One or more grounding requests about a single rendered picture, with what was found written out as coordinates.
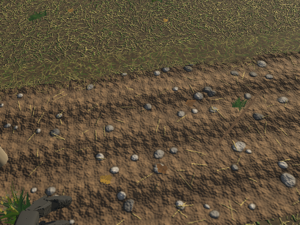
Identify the left robot hand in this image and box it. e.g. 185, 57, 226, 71
14, 195, 72, 225

